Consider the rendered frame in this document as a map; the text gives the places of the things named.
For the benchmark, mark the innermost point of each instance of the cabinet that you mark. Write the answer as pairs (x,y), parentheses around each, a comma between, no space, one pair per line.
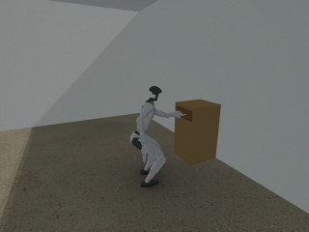
(196,141)

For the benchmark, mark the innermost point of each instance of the drawer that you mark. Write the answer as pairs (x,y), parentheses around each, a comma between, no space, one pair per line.
(189,113)

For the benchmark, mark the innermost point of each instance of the right robot hand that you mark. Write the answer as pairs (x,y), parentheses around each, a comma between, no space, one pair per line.
(146,150)

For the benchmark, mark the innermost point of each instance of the left robot hand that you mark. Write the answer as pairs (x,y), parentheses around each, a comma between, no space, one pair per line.
(177,114)

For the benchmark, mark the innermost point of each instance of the robot left foot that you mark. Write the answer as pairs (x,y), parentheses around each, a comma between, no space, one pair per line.
(143,171)

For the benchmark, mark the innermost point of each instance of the left robot upper arm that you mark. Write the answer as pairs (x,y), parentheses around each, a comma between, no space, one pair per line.
(158,112)

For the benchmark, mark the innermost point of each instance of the right robot forearm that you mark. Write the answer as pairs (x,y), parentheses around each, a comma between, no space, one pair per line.
(140,127)

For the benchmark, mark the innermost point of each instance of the right robot shin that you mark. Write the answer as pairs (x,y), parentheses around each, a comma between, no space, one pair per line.
(157,164)

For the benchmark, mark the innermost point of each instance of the right robot upper arm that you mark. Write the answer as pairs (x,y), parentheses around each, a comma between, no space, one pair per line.
(148,108)

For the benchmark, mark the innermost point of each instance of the left robot forearm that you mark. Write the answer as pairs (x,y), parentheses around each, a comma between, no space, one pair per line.
(167,115)

